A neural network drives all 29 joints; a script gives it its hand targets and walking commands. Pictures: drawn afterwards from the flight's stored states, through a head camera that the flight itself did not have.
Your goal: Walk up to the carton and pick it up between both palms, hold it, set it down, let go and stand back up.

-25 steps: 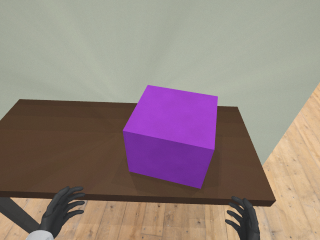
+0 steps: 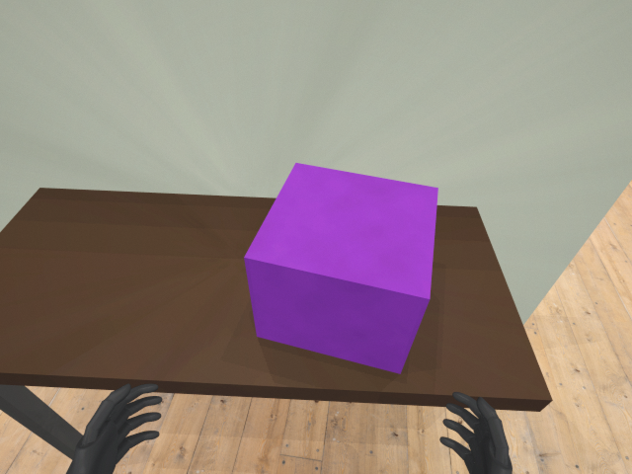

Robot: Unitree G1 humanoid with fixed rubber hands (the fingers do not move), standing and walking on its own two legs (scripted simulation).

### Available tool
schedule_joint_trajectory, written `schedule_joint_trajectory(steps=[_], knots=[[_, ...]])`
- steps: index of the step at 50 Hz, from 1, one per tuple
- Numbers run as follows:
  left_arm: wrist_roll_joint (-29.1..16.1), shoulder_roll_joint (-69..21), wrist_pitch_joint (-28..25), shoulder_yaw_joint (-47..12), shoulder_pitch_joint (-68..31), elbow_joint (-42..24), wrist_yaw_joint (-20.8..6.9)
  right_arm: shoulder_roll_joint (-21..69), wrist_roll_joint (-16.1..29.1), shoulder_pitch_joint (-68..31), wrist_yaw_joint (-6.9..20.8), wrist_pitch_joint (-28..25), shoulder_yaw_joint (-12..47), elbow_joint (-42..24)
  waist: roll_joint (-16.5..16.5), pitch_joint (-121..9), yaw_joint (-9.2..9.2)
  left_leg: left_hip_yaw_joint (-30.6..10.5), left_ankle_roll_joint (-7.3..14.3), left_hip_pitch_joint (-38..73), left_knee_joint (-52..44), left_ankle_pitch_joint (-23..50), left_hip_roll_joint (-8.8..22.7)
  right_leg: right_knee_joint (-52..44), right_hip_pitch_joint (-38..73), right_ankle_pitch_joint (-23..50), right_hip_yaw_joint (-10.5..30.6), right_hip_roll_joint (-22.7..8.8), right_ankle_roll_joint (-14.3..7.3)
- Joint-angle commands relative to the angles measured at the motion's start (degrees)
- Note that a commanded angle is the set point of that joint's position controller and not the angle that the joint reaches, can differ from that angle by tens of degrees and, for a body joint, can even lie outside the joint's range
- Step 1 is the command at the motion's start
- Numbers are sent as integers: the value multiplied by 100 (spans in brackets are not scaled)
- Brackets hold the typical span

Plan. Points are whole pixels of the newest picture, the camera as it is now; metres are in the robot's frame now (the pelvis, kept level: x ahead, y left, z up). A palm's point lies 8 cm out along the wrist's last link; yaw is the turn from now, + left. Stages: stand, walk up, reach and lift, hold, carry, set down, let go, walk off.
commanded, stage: set down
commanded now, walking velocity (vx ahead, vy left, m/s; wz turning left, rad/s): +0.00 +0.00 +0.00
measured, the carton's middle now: (345, 263) +0.46 -0.03 +0.00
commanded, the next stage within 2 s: let go in 1.70 s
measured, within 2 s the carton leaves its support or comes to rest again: neither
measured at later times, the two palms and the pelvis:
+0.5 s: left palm (101, 471) +0.16 +0.26 -0.02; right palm out of the picture +0.15 -0.19 -0.04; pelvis +0.00 -0.01 +0.00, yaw +0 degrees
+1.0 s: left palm out of the picture +0.15 +0.25 -0.05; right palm out of the picture +0.15 -0.19 -0.07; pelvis +0.01 -0.02 +0.00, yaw +0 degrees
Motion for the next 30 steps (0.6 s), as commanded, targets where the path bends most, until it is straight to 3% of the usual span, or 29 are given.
schedule_joint_trajectory(steps=[1, 30], knots=[[236, 1023, -253, -131, -323, -1131, 12, -751, -156, -442, 185, -495, -249, -753, 817, 102, 179, -316, -408, -36, -1252, 1249, 400, -457, 1186, 856, -247, 331, -376], [713, 424, 125, -325, -429, -174, 223, -945, -682, -988, 702, -935, -458, 719, 713, 190, -49, -127, -415, 129, -1347, 1355, 218, -540, 1097, 831, -406, 366, -418]])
